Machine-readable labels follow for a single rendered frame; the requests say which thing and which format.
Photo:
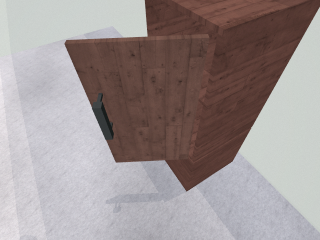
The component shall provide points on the cupboard door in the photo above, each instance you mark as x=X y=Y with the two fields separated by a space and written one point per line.
x=150 y=86

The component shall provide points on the handle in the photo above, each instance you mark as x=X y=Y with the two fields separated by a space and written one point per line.
x=102 y=118

